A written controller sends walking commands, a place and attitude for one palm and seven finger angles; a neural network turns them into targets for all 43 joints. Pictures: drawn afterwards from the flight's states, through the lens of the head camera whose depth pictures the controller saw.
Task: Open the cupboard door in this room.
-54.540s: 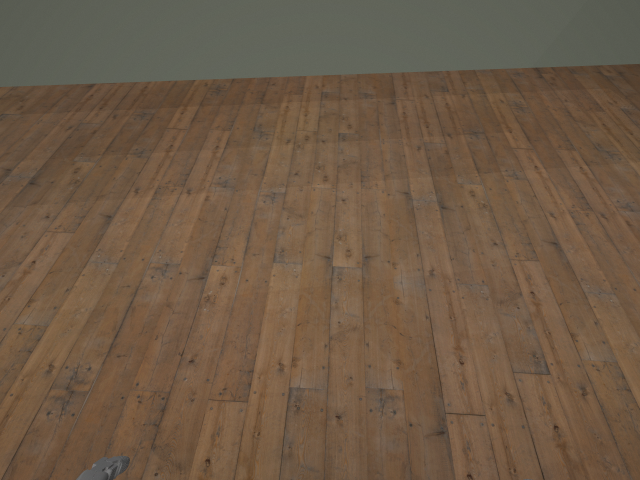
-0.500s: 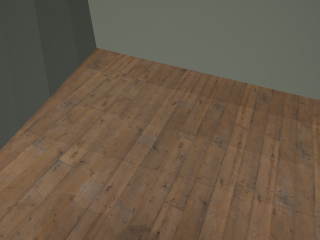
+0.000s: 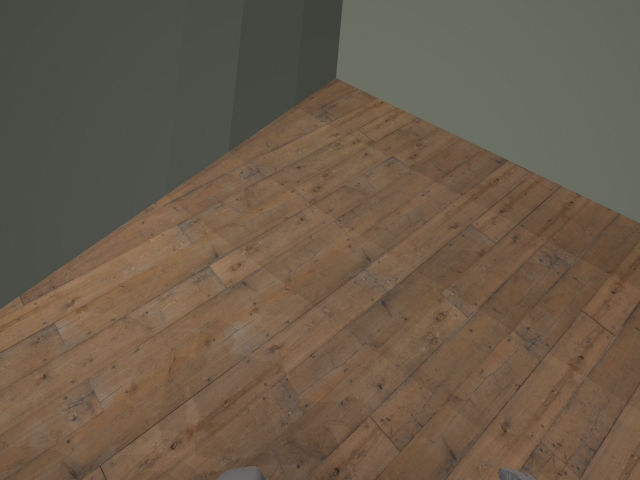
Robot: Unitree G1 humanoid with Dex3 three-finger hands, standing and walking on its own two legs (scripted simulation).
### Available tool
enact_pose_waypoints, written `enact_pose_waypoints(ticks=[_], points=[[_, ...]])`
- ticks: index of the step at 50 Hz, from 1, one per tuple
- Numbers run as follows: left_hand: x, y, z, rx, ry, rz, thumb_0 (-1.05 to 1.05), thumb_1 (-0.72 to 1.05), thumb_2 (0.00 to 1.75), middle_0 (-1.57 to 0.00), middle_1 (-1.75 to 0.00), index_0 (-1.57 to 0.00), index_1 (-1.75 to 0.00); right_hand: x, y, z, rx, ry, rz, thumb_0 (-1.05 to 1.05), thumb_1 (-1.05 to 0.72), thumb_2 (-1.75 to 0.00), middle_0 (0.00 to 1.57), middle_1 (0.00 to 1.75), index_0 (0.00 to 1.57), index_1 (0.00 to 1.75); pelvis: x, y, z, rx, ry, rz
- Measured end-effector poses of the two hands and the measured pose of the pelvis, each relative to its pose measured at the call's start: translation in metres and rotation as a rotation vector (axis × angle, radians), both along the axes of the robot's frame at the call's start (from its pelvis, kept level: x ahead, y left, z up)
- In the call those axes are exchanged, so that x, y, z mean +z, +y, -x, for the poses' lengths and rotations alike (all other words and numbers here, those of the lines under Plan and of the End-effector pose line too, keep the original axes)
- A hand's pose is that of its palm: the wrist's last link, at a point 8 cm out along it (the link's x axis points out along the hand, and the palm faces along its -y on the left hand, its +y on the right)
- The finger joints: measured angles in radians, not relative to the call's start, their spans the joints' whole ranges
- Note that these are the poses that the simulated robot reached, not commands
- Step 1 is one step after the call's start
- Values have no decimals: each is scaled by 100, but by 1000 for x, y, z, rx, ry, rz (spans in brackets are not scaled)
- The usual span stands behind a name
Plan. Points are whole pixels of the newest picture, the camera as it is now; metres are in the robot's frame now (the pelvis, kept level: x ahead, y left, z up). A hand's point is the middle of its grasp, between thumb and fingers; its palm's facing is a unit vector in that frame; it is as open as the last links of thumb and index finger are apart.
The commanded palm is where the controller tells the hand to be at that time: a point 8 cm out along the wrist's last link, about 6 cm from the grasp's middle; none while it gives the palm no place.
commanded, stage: turn to face it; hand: left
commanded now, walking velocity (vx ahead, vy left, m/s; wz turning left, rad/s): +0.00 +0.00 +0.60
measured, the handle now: out of the picture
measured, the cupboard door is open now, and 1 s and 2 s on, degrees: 44 44 44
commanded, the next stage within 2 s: none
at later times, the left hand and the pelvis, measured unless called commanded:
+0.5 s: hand out of the picture +0.04 +0.17 -0.15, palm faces +0.31 -0.91 -0.28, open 7.4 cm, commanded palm none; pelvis +0.01 -0.05 +0.00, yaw +18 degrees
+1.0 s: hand out of the picture -0.03 +0.17 -0.16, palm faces +0.59 -0.75 -0.30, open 7.4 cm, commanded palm none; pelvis +0.02 -0.07 -0.01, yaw +36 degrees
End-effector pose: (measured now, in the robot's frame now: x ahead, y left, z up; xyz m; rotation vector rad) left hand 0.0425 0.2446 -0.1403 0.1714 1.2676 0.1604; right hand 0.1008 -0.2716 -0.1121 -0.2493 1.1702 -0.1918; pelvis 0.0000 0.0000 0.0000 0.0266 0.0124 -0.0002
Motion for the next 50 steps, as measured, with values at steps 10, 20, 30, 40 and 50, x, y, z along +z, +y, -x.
enact_pose_waypoints(ticks=[10, 20, 30, 40, 50], points=[[-2, 21, 18, 141, 8, -27, 1, 91, 90, -20, -30, -20, -30, -1, 29, -33, 163, -15, -1, 0, -91, -90, 21, 30, 20, 30, -1, -4, 0, 124, 0, 37], [21, -7, 5, 203, -135, -112, 1, 91, 90, -20, -30, -20, -30, -30, 0, -35, 208, 70, -69, 1, -90, -90, 21, 30, 20, 30, -8, -44, -4, 243, -1, 16], [16, -44, 48, 341, -80, -32, 1, 91, 90, -20, -30, -20, -30, -10, 3, -75, 335, 85, -36, 1, -91, -90, 20, 30, 20, 30, 5, -49, -13, 388, -4, -14], [-9, -31, 103, 510, -3, -9, 1, 91, 90, -20, -30, -20, -30, -3, 48, -112, 516, -5, 6, 1, -91, -90, 20, 30, 20, 30, -5, -42, -7, 512, -13, 26], [19, -40, 105, 606, -104, -126, 1, 91, 90, -20, -30, -20, -30, -23, 41, -132, 605, 62, -36, 1, -90, -90, 21, 30, 20, 30, -7, -70, -22, 634, -1, 21]])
